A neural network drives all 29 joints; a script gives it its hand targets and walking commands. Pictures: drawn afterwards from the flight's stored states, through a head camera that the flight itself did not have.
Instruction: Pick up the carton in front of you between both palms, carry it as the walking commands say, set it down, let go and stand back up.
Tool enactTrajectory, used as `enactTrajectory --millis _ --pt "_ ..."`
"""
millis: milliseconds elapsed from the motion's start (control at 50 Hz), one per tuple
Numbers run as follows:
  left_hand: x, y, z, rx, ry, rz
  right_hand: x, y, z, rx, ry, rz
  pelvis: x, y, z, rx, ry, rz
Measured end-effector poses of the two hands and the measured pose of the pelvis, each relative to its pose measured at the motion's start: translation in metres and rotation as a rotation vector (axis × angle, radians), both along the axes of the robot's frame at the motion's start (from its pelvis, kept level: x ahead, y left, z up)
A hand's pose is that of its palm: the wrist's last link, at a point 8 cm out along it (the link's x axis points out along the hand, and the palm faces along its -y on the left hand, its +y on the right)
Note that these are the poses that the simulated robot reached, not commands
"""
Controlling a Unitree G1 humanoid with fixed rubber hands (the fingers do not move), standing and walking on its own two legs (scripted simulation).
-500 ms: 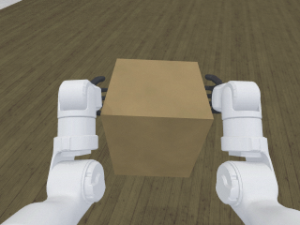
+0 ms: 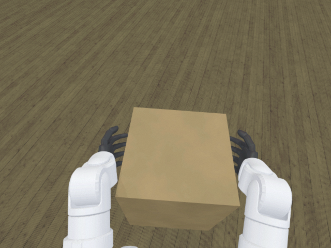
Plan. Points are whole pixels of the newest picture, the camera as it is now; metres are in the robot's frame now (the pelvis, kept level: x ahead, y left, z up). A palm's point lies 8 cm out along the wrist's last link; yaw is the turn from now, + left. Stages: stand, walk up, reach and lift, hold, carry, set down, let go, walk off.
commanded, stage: carry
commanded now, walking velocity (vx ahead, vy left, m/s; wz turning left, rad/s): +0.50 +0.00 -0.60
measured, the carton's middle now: (174, 173) +0.30 +0.01 +0.00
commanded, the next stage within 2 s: none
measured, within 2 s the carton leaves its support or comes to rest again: neither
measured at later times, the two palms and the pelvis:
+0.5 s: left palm (161, 66) +0.60 +0.06 +0.09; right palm (263, 96) +0.49 -0.21 +0.10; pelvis +0.30 +0.02 +0.00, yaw -22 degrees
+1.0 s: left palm (185, 26) +0.86 -0.01 +0.09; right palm (266, 39) +0.81 -0.30 +0.09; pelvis +0.57 -0.10 +0.00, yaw -13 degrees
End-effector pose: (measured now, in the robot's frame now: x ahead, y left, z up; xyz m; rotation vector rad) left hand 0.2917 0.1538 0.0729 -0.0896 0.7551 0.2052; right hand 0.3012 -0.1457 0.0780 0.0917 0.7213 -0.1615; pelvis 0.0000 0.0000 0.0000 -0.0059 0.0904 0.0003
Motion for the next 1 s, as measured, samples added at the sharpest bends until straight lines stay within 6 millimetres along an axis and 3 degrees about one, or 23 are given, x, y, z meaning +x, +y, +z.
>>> enactTrajectory --millis 120,240,320,420,560,700,780,860,1000 --pt "0.08 -0.012 0.021 0.05 -0.055 -0.133 0.048 -0.012 0.014 -0.017 -0.054 -0.075 0.084 0.017 0.002 0.008 0.0 -0.081" --pt "0.168 -0.01 0.011 0.03 -0.086 -0.227 0.109 -0.006 0.011 -0.062 -0.078 -0.151 0.175 0.04 -0.02 0.007 -0.032 -0.189" --pt "0.212 -0.02 -0.001 0.015 -0.01 -0.298 0.134 -0.013 0.006 -0.089 0.003 -0.203 0.215 0.044 -0.013 0.005 -0.03 -0.268" --pt "0.265 -0.055 0.007 0.009 0.007 -0.394 0.159 -0.039 0.016 -0.086 0.025 -0.306 0.26 0.039 0.001 -0.007 -0.024 -0.336" --pt "0.343 -0.119 0.023 0.002 -0.056 -0.482 0.21 -0.092 0.028 -0.072 -0.038 -0.415 0.332 0.007 0.003 -0.013 -0.018 -0.409" --pt "0.42 -0.181 0.004 0.052 -0.053 -0.499 0.286 -0.155 -0.001 -0.039 -0.033 -0.416 0.409 -0.05 -0.02 -0.026 -0.031 -0.368" --pt "0.448 -0.18 -0.005 0.086 0.037 -0.437 0.336 -0.163 -0.011 0.001 0.051 -0.352 0.442 -0.069 -0.007 0.0 -0.028 -0.325" --pt "0.484 -0.171 0.003 0.084 0.032 -0.348 0.395 -0.16 -0.006 0.008 0.041 -0.272 0.481 -0.084 0.003 0.018 -0.024 -0.294" --pt "0.57 -0.162 0.019 0.06 -0.059 -0.257 0.505 -0.157 0.012 -0.02 -0.053 -0.185 0.573 -0.099 -0.001 0.025 -0.033 -0.228"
